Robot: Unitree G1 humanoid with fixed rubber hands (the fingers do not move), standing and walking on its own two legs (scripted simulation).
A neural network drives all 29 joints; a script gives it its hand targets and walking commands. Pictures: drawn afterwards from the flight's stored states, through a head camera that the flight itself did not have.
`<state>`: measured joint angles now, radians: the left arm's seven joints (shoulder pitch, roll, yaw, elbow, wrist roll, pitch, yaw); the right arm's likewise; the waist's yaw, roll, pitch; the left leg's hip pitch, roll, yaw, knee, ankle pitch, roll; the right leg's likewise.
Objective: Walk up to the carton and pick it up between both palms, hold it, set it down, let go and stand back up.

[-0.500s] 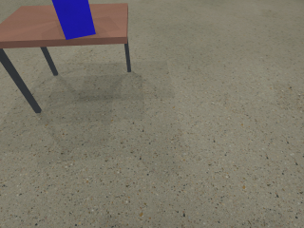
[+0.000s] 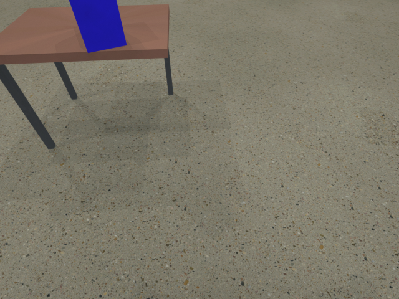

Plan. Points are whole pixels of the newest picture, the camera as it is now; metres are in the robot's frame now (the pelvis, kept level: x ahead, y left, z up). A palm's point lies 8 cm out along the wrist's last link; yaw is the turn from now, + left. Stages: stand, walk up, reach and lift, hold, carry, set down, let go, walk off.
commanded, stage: stand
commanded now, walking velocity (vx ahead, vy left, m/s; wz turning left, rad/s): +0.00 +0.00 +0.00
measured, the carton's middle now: (94, 9) +1.38 +0.53 +0.06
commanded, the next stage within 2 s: none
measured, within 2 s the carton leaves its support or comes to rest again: neither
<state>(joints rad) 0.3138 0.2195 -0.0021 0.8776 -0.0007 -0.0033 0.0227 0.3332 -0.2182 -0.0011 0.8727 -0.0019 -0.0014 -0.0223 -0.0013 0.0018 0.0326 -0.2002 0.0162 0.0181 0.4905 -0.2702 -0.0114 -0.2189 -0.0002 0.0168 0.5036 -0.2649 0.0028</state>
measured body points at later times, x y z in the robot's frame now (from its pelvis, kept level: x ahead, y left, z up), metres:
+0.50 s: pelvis -0.01 +0.00 +0.00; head +0.00 +0.00 +0.45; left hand +0.02 +0.25 -0.14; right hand +0.02 -0.25 -0.15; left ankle +0.00 +0.13 -0.74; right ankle +0.00 -0.12 -0.74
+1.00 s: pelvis +0.00 +0.00 +0.00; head +0.00 +0.00 +0.45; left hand +0.00 +0.24 -0.15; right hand +0.01 -0.24 -0.15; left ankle +0.00 +0.13 -0.74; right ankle +0.00 -0.12 -0.74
